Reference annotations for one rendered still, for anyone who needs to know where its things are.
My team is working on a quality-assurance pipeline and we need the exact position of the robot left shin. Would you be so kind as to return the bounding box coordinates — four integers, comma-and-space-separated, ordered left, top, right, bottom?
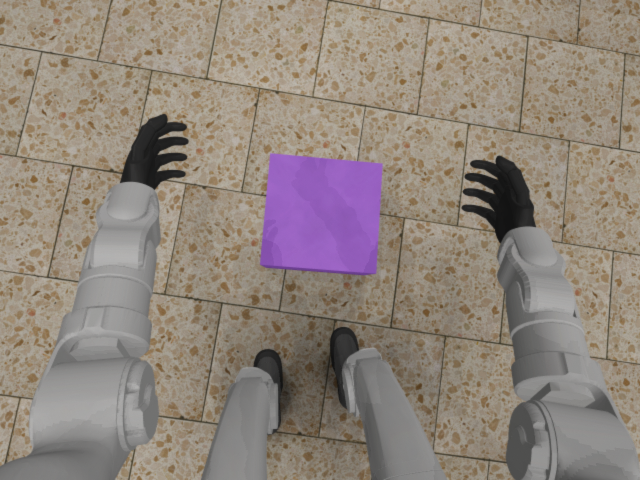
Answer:
227, 367, 274, 396

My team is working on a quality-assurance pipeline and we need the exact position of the left robot hand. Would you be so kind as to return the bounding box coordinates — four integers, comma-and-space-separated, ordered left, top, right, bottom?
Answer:
120, 114, 189, 190

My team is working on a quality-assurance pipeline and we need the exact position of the right robot hand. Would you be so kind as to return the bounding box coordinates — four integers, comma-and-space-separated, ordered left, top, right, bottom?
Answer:
462, 155, 536, 244

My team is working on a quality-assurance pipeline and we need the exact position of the right robot foot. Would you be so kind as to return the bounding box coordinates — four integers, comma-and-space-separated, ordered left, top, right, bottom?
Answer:
330, 327, 359, 409

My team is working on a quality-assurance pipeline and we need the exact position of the left robot upper arm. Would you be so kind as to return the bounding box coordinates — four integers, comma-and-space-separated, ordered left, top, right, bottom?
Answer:
0, 357, 159, 480

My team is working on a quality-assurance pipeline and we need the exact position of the right robot upper arm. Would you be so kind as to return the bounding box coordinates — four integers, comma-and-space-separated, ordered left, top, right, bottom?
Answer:
506, 399, 638, 480

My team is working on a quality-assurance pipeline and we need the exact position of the robot right forearm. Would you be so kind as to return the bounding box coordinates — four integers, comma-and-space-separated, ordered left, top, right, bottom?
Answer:
497, 226, 640, 480

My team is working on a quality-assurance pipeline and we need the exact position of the carton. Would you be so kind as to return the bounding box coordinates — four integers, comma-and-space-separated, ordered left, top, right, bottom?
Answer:
260, 153, 383, 275

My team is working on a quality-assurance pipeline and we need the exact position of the robot left forearm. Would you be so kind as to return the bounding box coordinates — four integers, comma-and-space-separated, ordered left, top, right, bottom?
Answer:
29, 182, 161, 448

